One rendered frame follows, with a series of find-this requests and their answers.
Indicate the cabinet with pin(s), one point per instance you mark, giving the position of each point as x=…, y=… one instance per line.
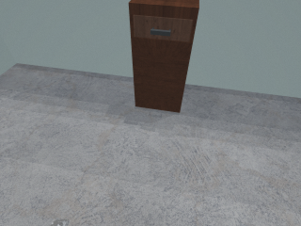
x=160, y=66

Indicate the handle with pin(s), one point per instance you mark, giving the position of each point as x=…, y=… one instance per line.
x=160, y=32

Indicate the drawer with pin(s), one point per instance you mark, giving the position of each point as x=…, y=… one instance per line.
x=180, y=28

